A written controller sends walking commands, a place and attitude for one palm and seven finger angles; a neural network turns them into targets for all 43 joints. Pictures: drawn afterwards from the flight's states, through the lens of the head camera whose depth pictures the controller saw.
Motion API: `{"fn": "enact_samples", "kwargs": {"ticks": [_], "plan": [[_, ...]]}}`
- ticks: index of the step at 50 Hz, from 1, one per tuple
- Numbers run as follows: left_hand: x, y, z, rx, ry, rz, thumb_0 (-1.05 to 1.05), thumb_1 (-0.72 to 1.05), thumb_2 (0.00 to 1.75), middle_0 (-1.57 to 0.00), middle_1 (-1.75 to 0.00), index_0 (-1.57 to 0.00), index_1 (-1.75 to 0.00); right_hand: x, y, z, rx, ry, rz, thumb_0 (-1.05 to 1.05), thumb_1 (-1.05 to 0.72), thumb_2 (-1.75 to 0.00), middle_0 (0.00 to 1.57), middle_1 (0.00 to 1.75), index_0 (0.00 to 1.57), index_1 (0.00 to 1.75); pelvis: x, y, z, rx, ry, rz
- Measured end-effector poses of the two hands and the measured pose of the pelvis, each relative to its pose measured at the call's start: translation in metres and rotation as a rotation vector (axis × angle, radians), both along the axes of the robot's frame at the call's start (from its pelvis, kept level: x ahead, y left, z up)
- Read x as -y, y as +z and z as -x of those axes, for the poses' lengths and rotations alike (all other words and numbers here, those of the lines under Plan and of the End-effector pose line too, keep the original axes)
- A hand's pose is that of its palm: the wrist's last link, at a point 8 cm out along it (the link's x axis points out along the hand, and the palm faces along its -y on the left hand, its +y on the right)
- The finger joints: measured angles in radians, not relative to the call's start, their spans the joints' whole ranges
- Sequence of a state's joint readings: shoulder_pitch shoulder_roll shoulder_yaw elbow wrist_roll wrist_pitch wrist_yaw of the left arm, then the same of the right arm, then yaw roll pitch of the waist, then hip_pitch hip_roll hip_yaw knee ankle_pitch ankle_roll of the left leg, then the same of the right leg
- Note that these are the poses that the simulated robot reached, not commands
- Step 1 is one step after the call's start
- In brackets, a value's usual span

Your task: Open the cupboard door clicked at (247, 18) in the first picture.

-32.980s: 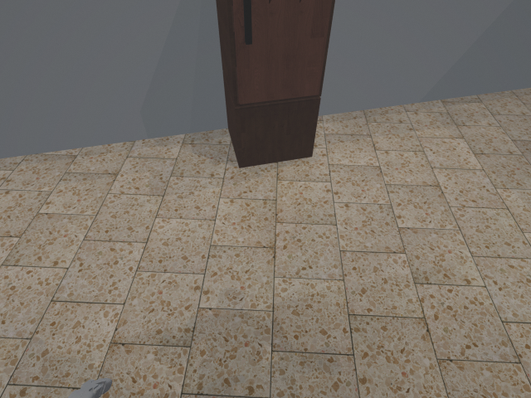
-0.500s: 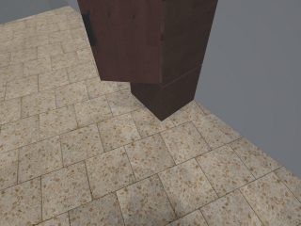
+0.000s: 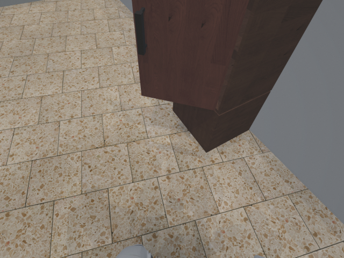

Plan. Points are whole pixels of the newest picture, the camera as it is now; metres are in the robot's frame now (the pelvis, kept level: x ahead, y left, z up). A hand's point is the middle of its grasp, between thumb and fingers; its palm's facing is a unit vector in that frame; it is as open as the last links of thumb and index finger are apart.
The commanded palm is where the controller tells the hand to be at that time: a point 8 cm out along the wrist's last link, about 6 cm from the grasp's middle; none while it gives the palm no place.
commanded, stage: take the last steps up to it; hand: left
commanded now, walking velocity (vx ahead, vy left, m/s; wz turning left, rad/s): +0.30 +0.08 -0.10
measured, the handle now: (142, 31) +0.86 +0.20 +0.05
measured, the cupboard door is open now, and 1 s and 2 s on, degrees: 45 45 45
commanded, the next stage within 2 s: come to a stop and stand still in 0.52 s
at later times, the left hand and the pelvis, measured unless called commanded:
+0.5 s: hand (110, 213) +0.23 +0.19 -0.13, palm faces +0.01 -0.98 -0.22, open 7.2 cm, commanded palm none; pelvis +0.17 +0.01 +0.03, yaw -3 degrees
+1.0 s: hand (94, 184) +0.32 +0.27 -0.16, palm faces -0.04 -0.98 -0.21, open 7.4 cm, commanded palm none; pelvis +0.26 +0.07 +0.02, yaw -6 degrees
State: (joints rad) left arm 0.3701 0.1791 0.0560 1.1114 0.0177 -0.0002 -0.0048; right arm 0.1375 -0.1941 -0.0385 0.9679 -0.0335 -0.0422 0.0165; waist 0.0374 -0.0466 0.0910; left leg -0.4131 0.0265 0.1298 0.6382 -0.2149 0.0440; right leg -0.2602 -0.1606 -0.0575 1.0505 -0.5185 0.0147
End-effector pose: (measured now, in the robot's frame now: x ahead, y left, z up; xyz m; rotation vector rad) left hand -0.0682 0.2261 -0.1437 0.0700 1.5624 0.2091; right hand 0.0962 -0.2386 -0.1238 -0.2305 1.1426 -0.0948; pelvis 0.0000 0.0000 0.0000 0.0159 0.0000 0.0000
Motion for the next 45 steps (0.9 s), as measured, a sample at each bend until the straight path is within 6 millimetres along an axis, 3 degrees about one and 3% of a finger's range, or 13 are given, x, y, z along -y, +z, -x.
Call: {"fn": "enact_samples", "kwargs": {"ticks": [3, 7, 13, 17, 21, 27, 33, 37, 41, 45], "plan": [[-0.017, 0.007, -0.056, 0.09, -0.037, -0.024, 0.01, 0.91, 0.89, -0.2, -0.3, -0.2, -0.29, -0.017, 0.002, -0.002, -0.022, -0.023, -0.022, 0.0, -0.91, -0.9, 0.2, 0.3, 0.2, 0.3, -0.008, 0.008, -0.017, -0.002, -0.013, -0.005], [-0.028, 0.025, -0.138, 0.24, -0.092, -0.05, 0.01, 0.91, 0.89, -0.19, -0.3, -0.19, -0.29, -0.02, 0.004, 0.003, -0.064, -0.079, -0.028, -0.01, -0.94, -0.9, 0.2, 0.3, 0.2, 0.3, -0.015, 0.018, -0.042, -0.006, -0.025, -0.014], [-0.021, 0.045, -0.245, 0.405, -0.178, -0.065, 0.01, 0.91, 0.89, -0.19, -0.3, -0.19, -0.29, -0.021, -0.008, 0.016, -0.18, -0.146, -0.07, 0.0, -0.93, -0.9, 0.2, 0.3, 0.2, 0.3, -0.014, 0.02, -0.086, -0.002, -0.046, -0.031], [-0.01, 0.041, -0.292, 0.465, -0.211, -0.076, 0.0, 0.91, 0.89, -0.19, -0.3, -0.19, -0.29, -0.018, -0.024, 0.014, -0.257, -0.183, -0.098, 0.0, -0.92, -0.9, 0.2, 0.3, 0.2, 0.3, -0.005, 0.008, -0.12, 0.004, -0.059, -0.033], [-0.002, 0.04, -0.299, 0.422, -0.189, -0.058, 0.0, 0.91, 0.89, -0.19, -0.3, -0.2, -0.29, -0.016, -0.015, -0.014, -0.285, -0.186, -0.095, 0.01, -0.91, -0.9, 0.2, 0.3, 0.2, 0.3, -0.004, 0.016, -0.146, 0.006, -0.054, -0.007], [-0.016, 0.039, -0.287, 0.271, -0.141, -0.05, 0.0, 0.95, 0.89, -0.2, -0.3, -0.2, -0.3, -0.019, 0.006, -0.088, -0.213, -0.173, -0.075, 0.01, -0.91, -0.9, 0.19, 0.3, 0.19, 0.3, -0.01, 0.03, -0.187, -0.015, -0.051, -0.003], [-0.034, 0.024, -0.278, 0.137, -0.079, -0.002, 0.0, 0.93, 0.89, -0.2, -0.3, -0.2, -0.3, -0.042, 0.01, -0.172, -0.14, -0.108, -0.048, 0.01, -0.91, -0.9, 0.19, 0.3, 0.19, 0.3, -0.037, 0.025, -0.232, -0.012, -0.041, 0.014], [-0.052, 0.001, -0.286, 0.061, -0.058, 0.019, 0.0, 0.92, 0.89, -0.2, -0.3, -0.2, -0.3, -0.065, 0.003, -0.222, -0.072, -0.082, -0.007, 0.0, -0.91, -0.9, 0.19, 0.3, 0.19, 0.3, -0.06, 0.009, -0.262, -0.005, -0.044, 0.03], [-0.065, -0.002, -0.31, 0.041, -0.084, 0.017, 0.01, 0.91, 0.89, -0.2, -0.3, -0.2, -0.29, -0.085, 0.009, -0.249, -0.042, -0.084, 0.003, 0.0, -0.91, -0.9, 0.2, 0.3, 0.2, 0.3, -0.069, 0.011, -0.272, -0.003, -0.067, 0.024], [-0.079, 0.005, -0.343, 0.089, -0.12, 0.0, 0.01, 0.91, 0.89, -0.2, -0.3, -0.2, -0.29, -0.089, 0.015, -0.252, -0.028, -0.118, 0.012, 0.0, -0.91, -0.9, 0.2, 0.3, 0.2, 0.3, -0.073, 0.017, -0.267, -0.016, -0.081, 0.045]]}}
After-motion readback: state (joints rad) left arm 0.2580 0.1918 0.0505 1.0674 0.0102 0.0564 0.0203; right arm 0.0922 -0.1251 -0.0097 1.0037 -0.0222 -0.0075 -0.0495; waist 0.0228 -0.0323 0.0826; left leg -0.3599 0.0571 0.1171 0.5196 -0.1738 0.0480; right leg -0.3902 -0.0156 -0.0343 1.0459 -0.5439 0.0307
